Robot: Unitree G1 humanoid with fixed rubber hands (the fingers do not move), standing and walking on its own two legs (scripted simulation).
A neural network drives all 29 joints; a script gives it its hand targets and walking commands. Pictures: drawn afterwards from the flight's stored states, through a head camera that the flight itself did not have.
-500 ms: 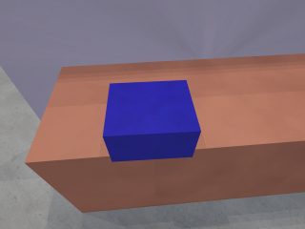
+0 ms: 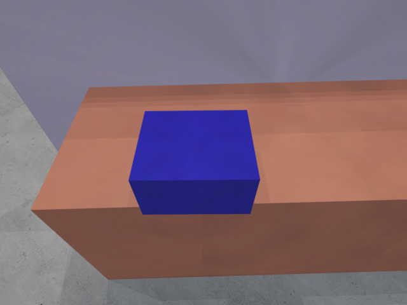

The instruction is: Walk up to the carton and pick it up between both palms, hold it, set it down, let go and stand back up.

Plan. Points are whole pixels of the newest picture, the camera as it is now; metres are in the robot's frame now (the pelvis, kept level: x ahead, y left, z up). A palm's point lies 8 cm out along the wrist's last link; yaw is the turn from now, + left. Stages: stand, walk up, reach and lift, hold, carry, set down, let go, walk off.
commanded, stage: walk up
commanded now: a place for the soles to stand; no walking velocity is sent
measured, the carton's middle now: (196, 161) +0.47 +0.03 -0.03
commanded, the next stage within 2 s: reach and lift in 0.72 s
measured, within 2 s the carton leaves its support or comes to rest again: neither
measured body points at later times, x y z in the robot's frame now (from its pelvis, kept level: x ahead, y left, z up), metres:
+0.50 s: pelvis +0.00 +0.01 +0.00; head +0.01 +0.01 +0.45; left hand +0.03 +0.28 -0.14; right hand +0.05 -0.25 -0.14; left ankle +0.00 +0.15 -0.74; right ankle +0.01 -0.10 -0.74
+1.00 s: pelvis -0.02 +0.00 -0.02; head +0.03 +0.02 +0.43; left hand +0.19 +0.27 -0.10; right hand +0.19 -0.24 -0.12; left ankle +0.00 +0.15 -0.74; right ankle +0.01 -0.10 -0.74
